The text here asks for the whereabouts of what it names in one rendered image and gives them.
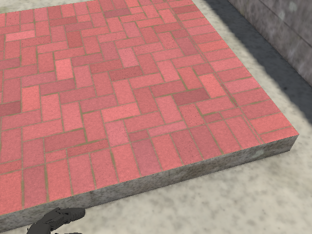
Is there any robot left hand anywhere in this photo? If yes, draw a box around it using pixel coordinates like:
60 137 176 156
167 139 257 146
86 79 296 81
26 207 86 234

